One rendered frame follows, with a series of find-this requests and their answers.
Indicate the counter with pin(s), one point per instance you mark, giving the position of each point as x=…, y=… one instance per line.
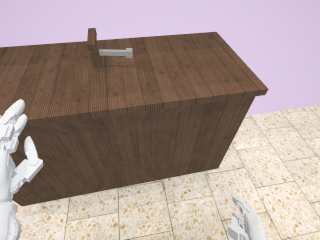
x=103, y=122

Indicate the tap lever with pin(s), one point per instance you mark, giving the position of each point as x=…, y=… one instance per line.
x=117, y=52

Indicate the robot left forearm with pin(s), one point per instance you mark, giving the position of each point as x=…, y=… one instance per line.
x=10, y=227

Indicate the robot left hand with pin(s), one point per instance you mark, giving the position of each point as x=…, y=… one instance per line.
x=11, y=125

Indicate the robot right hand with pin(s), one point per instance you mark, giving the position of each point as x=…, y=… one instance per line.
x=248, y=227

